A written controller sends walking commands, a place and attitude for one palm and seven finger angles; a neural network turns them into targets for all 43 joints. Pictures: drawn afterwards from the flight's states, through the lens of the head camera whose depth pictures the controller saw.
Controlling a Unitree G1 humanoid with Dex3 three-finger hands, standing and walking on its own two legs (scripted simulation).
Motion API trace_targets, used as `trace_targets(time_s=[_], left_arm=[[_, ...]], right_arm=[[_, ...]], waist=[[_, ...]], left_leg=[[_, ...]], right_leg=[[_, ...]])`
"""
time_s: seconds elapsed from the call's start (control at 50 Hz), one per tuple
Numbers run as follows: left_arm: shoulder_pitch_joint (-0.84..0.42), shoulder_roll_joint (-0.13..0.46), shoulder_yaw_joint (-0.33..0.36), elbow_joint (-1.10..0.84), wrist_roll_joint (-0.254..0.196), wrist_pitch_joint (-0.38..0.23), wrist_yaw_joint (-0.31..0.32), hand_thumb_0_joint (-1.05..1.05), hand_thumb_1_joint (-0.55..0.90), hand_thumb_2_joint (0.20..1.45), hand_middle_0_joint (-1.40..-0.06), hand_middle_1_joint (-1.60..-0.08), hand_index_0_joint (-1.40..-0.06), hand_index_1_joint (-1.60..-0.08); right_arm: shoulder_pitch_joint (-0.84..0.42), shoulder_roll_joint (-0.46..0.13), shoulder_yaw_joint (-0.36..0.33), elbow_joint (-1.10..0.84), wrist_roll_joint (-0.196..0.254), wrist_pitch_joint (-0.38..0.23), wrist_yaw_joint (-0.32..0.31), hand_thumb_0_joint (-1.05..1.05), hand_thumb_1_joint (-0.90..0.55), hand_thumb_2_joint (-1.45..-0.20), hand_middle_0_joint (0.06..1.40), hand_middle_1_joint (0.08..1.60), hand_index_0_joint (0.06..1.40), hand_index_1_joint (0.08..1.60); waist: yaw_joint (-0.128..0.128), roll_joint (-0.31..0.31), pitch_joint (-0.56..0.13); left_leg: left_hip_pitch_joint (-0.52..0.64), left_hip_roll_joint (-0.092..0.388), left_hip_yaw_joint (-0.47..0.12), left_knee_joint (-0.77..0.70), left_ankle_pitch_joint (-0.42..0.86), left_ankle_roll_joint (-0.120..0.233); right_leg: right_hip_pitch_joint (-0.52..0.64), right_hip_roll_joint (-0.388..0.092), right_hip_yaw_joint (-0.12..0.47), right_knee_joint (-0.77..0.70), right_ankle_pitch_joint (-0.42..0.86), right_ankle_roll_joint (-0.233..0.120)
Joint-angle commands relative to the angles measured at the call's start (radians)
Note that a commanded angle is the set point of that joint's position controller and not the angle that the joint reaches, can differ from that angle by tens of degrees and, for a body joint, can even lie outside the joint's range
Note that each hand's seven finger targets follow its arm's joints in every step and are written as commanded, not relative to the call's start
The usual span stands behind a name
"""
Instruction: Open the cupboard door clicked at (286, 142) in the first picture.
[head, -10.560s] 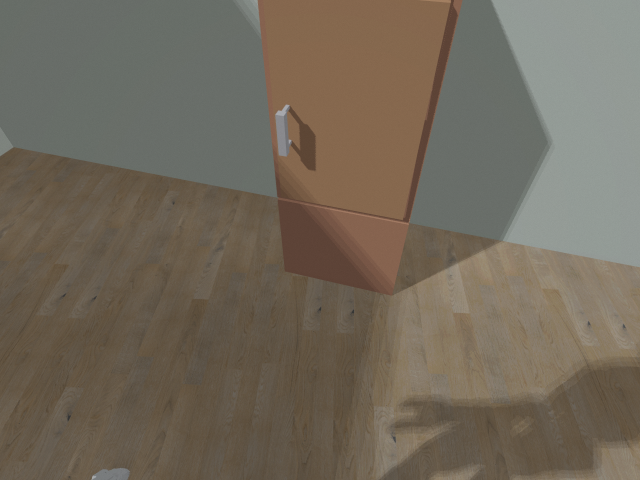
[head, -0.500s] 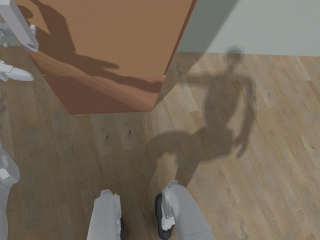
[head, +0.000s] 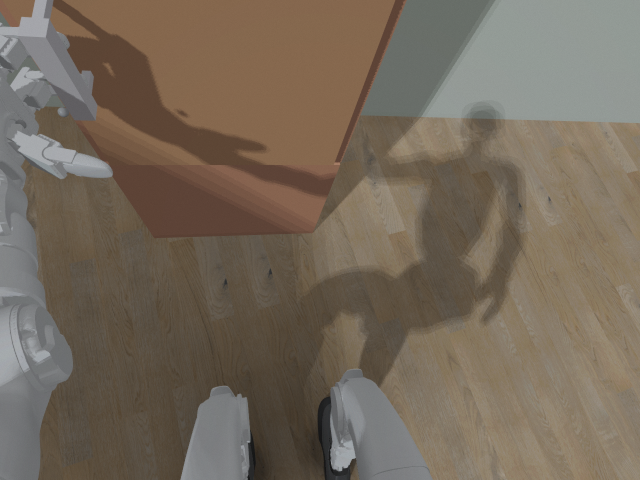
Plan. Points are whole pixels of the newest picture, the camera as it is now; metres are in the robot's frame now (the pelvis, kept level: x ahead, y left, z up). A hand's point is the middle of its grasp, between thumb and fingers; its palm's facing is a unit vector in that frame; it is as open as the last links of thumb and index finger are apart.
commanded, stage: slide the fingers in behind the handle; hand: left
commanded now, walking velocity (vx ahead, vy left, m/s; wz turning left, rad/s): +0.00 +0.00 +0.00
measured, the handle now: (65, 60) +0.58 +0.25 +0.05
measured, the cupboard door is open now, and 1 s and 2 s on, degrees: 0 1 12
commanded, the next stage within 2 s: close the thumb around the handle in 0.68 s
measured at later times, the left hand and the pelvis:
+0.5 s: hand (82, 113) +0.51 +0.23 +0.05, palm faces +0.03 -1.00 -0.03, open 14.2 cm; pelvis +0.00 -0.01 +0.00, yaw +1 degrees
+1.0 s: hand (84, 113) +0.52 +0.23 +0.04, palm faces +0.01 -1.00 -0.02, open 12.7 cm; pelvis +0.00 +0.00 +0.00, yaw +0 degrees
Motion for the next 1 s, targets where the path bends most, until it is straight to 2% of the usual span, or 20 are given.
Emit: trace_targets(time_s=[0.0,0.06,0.08,0.12,0.22,0.28,0.34,0.38,0.44,0.5,0.52,0.56,0.64,0.7,0.76,0.82,0.86,0.88,0.94,0.98], left_arm=[[-0.401,0.210,-0.012,-0.249,-0.023,-0.085,0.008,0.000,-0.500,0.300,-0.300,-1.200,-0.300,-1.200],[-0.390,0.164,-0.038,-0.216,-0.030,-0.093,0.014,0.000,-0.500,0.300,-0.300,-1.200,-0.300,-1.200],[-0.398,0.179,-0.026,-0.203,-0.030,-0.094,0.018,0.000,-0.500,0.300,-0.300,-1.200,-0.300,-1.200],[-0.408,0.165,-0.040,-0.209,-0.029,-0.104,0.023,0.000,-0.500,0.300,-0.300,-1.200,-0.300,-1.200],[-0.417,0.110,-0.072,-0.199,-0.028,-0.116,0.041,0.000,-0.500,0.300,-0.300,-1.200,-0.300,-1.200],[-0.379,0.147,-0.038,-0.183,-0.018,-0.117,0.051,0.000,-0.500,0.300,-0.300,-1.200,-0.300,-1.200],[-0.371,0.159,-0.038,-0.185,-0.008,-0.125,0.050,0.000,-0.500,0.300,-0.300,-1.200,-0.300,-1.200],[-0.399,0.136,-0.062,-0.192,-0.009,-0.123,0.044,0.000,-0.500,0.300,-0.300,-1.200,-0.300,-1.200],[-0.368,0.142,-0.050,-0.204,-0.016,-0.126,0.040,0.000,-0.500,0.300,-0.300,-1.200,-0.300,-1.200],[-0.405,0.114,-0.075,-0.176,-0.022,-0.116,0.038,0.000,-0.500,0.300,-0.300,-1.200,-0.300,-1.200],[-0.399,0.150,-0.043,-0.173,-0.023,-0.120,0.040,0.000,-0.500,0.300,-0.300,-1.200,-0.300,-1.200],[-0.412,0.161,-0.043,-0.176,-0.018,-0.119,0.037,0.000,-0.500,0.300,-0.300,-1.200,-0.300,-1.200],[-0.383,0.150,-0.043,-0.164,-0.025,-0.116,0.029,0.000,-0.500,0.300,-0.300,-1.200,-0.300,-1.200],[-0.392,0.183,-0.025,-0.135,-0.023,-0.105,0.027,0.000,-0.500,0.300,-0.300,-1.200,-0.300,-1.200],[-0.395,0.212,-0.003,-0.167,-0.024,-0.113,0.023,0.000,-0.500,0.300,-0.300,-1.200,-0.300,-1.200],[-0.396,0.179,-0.022,-0.175,-0.029,-0.115,0.022,0.000,-0.332,0.372,-0.312,-1.218,-0.312,-1.218],[-0.406,0.186,-0.024,-0.150,-0.025,-0.105,0.026,0.000,-0.220,0.420,-0.320,-1.230,-0.320,-1.230],[-0.419,0.190,-0.024,-0.152,-0.022,-0.103,0.030,0.000,-0.164,0.444,-0.324,-1.236,-0.324,-1.236],[-0.422,0.215,-0.004,-0.189,-0.016,-0.112,0.037,0.000,0.004,0.516,-0.336,-1.254,-0.336,-1.254],[-0.420,0.186,-0.021,-0.197,-0.022,-0.112,0.036,0.000,0.116,0.564,-0.344,-1.266,-0.344,-1.266]], right_arm=[[0.193,-0.206,-0.081,-0.024,-0.005,-0.013,-0.012,0.000,-0.900,-0.900,0.200,0.300,0.200,0.300],[0.189,-0.202,-0.083,-0.015,-0.003,-0.012,-0.012,0.000,-0.900,-0.900,0.200,0.300,0.200,0.300],[0.189,-0.204,-0.082,-0.011,-0.005,-0.012,-0.013,0.000,-0.900,-0.900,0.200,0.300,0.200,0.300],[0.187,-0.203,-0.081,-0.013,-0.005,-0.014,-0.014,0.000,-0.900,-0.900,0.200,0.300,0.200,0.300],[0.186,-0.197,-0.085,-0.010,-0.009,-0.012,-0.011,0.000,-0.900,-0.900,0.200,0.300,0.200,0.300],[0.185,-0.197,-0.086,-0.014,-0.009,-0.009,-0.008,0.000,-0.900,-0.900,0.200,0.300,0.200,0.300],[0.184,-0.198,-0.084,-0.015,-0.008,-0.003,-0.007,0.000,-0.900,-0.900,0.200,0.300,0.200,0.300],[0.177,-0.196,-0.083,-0.017,-0.007,-0.002,-0.008,0.000,-0.900,-0.900,0.200,0.300,0.200,0.300],[0.183,-0.198,-0.088,-0.017,-0.005,-0.001,-0.008,0.000,-0.900,-0.900,0.200,0.300,0.200,0.300],[0.176,-0.196,-0.085,-0.008,-0.004,-0.002,-0.009,0.000,-0.900,-0.900,0.200,0.300,0.200,0.300],[0.183,-0.200,-0.085,-0.009,-0.005,-0.003,-0.014,0.000,-0.900,-0.900,0.200,0.300,0.200,0.300],[0.178,-0.201,-0.083,-0.012,-0.004,-0.004,-0.016,0.000,-0.900,-0.900,0.200,0.300,0.200,0.300],[0.182,-0.200,-0.083,-0.014,-0.004,-0.004,-0.014,0.000,-0.900,-0.900,0.200,0.300,0.200,0.300],[0.178,-0.203,-0.080,-0.015,-0.001,-0.005,-0.018,0.000,-0.900,-0.900,0.200,0.300,0.200,0.300],[0.176,-0.204,-0.079,-0.021,-0.003,-0.006,-0.017,0.000,-0.900,-0.900,0.200,0.300,0.200,0.300],[0.173,-0.200,-0.078,-0.026,-0.002,-0.009,-0.016,0.000,-0.900,-0.900,0.200,0.300,0.200,0.300],[0.173,-0.206,-0.078,-0.021,0.000,-0.006,-0.018,0.000,-0.900,-0.900,0.200,0.300,0.200,0.300],[0.172,-0.206,-0.077,-0.021,-0.001,-0.008,-0.019,0.000,-0.900,-0.900,0.200,0.300,0.200,0.300],[0.183,-0.210,-0.080,-0.020,-0.006,-0.009,-0.018,0.000,-0.900,-0.900,0.200,0.300,0.200,0.300],[0.184,-0.205,-0.081,-0.017,-0.006,-0.010,-0.015,0.000,-0.900,-0.900,0.200,0.300,0.200,0.300]], waist=[[-0.010,0.239,-0.590],[-0.020,0.206,-0.552],[-0.022,0.187,-0.540],[-0.021,0.223,-0.534],[-0.027,0.205,-0.536],[-0.007,0.186,-0.557],[-0.008,0.181,-0.550],[-0.017,0.186,-0.546],[-0.004,0.210,-0.579],[-0.026,0.176,-0.527],[-0.023,0.155,-0.532],[-0.021,0.173,-0.549],[-0.015,0.184,-0.565],[-0.022,0.142,-0.518],[-0.006,0.191,-0.570],[-0.012,0.195,-0.560],[-0.023,0.167,-0.537],[-0.021,0.186,-0.527],[-0.009,0.221,-0.595],[-0.015,0.209,-0.589]], left_leg=[[0.582,-0.003,-0.095,-0.168,0.598,-0.037],[0.563,-0.005,-0.090,-0.172,0.578,-0.034],[0.535,-0.007,-0.084,-0.171,0.549,-0.029],[0.550,-0.009,-0.087,-0.177,0.553,-0.032],[0.560,-0.010,-0.088,-0.174,0.567,-0.032],[0.529,-0.015,-0.075,-0.172,0.554,-0.031],[0.527,-0.013,-0.074,-0.174,0.562,-0.030],[0.520,-0.014,-0.072,-0.172,0.538,-0.027],[0.572,-0.011,-0.077,-0.173,0.597,-0.033],[0.519,-0.014,-0.072,-0.171,0.520,-0.026],[0.508,-0.014,-0.073,-0.168,0.525,-0.021],[0.498,-0.016,-0.069,-0.167,0.513,-0.022],[0.521,-0.016,-0.070,-0.165,0.548,-0.025],[0.446,-0.019,-0.058,-0.160,0.486,-0.016],[0.480,-0.018,-0.063,-0.157,0.520,-0.022],[0.489,-0.016,-0.068,-0.156,0.532,-0.021],[0.476,-0.014,-0.069,-0.159,0.502,-0.021],[0.472,-0.014,-0.070,-0.162,0.490,-0.023],[0.535,-0.010,-0.082,-0.160,0.552,-0.032],[0.544,-0.010,-0.081,-0.159,0.574,-0.032]], right_leg=[[0.187,0.038,0.015,-0.102,0.264,-0.042],[0.189,0.040,0.017,-0.111,0.263,-0.041],[0.205,0.039,0.020,-0.112,0.263,-0.041],[0.184,0.038,0.018,-0.108,0.251,-0.046],[0.182,0.036,0.017,-0.107,0.261,-0.046],[0.228,0.035,0.026,-0.106,0.277,-0.045],[0.240,0.036,0.027,-0.103,0.289,-0.046],[0.230,0.035,0.029,-0.104,0.276,-0.044],[0.224,0.035,0.027,-0.103,0.293,-0.045],[0.217,0.037,0.029,-0.113,0.266,-0.042],[0.232,0.037,0.031,-0.108,0.277,-0.044],[0.239,0.035,0.035,-0.104,0.277,-0.042],[0.234,0.036,0.031,-0.101,0.291,-0.043],[0.256,0.037,0.038,-0.106,0.278,-0.040],[0.252,0.035,0.037,-0.092,0.288,-0.043],[0.235,0.037,0.034,-0.089,0.288,-0.044],[0.219,0.038,0.032,-0.095,0.263,-0.040],[0.213,0.036,0.031,-0.096,0.251,-0.041],[0.204,0.035,0.027,-0.084,0.267,-0.044],[0.212,0.037,0.026,-0.089,0.284,-0.043]])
